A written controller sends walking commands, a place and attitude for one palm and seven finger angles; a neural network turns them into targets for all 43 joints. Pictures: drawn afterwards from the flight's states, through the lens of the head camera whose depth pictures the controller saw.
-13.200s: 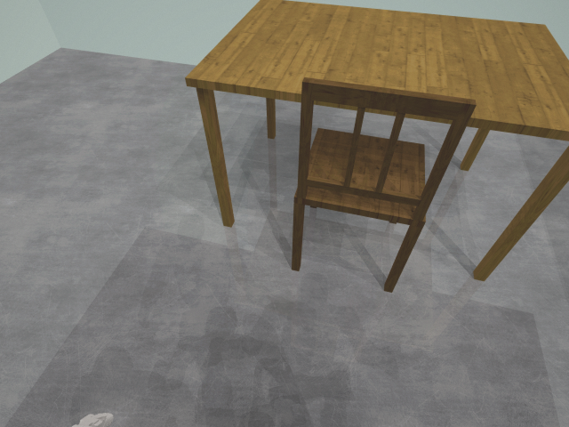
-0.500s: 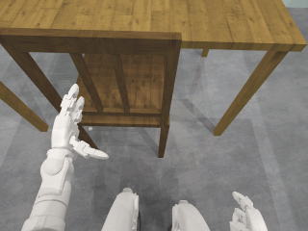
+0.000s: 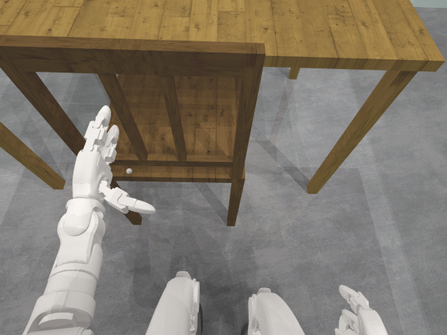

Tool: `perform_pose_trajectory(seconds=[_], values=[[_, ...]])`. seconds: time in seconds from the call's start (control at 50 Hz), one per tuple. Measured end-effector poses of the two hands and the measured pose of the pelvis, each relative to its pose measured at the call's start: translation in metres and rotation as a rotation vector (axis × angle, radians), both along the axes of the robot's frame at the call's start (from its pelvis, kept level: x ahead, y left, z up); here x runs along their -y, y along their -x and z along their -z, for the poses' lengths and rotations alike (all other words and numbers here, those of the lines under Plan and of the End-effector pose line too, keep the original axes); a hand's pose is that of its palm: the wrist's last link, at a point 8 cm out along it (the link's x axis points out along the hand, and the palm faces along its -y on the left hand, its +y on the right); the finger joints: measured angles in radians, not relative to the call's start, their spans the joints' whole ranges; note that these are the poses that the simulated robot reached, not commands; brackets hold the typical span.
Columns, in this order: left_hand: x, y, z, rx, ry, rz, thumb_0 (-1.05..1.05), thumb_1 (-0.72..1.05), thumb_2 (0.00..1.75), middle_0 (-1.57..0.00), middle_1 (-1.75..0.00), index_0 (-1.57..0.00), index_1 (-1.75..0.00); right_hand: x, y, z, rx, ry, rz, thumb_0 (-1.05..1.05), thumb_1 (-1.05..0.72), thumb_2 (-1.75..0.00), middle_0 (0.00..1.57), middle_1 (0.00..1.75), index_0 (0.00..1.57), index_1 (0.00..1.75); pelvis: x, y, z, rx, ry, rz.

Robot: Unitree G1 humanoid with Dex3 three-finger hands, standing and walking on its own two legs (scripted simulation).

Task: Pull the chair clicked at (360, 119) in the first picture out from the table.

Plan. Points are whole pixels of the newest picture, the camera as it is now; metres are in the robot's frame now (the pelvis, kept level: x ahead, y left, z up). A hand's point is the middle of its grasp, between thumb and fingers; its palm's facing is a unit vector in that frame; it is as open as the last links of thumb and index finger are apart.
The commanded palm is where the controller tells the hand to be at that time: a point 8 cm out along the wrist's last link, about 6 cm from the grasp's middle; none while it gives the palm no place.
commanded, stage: push the fingers through the gap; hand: left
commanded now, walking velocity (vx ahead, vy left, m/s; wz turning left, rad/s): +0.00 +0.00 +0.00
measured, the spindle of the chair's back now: (128, 122) +0.50 +0.22 +0.01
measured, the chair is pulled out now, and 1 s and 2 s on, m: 0.00 0.00 0.00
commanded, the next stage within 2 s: hook a spindle and tug to test in 1.30 s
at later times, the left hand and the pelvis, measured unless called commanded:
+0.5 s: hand (131, 149) +0.43 +0.19 +0.03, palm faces +0.06 -1.00 -0.05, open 17.0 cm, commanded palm +0.41 +0.23 +0.03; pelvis +0.00 +0.00 +0.00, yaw -1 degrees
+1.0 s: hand (135, 126) +0.48 +0.19 +0.03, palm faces +0.06 -1.00 -0.04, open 17.0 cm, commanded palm +0.45 +0.23 +0.03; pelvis +0.00 +0.00 -0.01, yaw -1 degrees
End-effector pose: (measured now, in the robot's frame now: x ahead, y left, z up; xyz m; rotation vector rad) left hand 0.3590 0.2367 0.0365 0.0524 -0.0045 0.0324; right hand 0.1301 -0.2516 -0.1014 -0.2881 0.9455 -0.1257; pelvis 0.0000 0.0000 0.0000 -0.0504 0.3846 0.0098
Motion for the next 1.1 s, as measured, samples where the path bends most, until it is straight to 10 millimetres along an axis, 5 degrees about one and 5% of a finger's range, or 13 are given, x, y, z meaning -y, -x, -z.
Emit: perform_pose_trajectory(seconds=[1.1], values=[[-0.003, -0.095, 0.002, -0.021, 0.013, -0.021, -0.01, -0.50, 0.30, -0.06, -0.08, -0.06, -0.08, 0.012, 0.089, 0.015, -0.281, 0.012, 0.116, 0.01, -0.90, -0.90, 0.20, 0.30, 0.20, 0.30, -0.002, 0.000, 0.008, -0.069, 0.008, 0.023]])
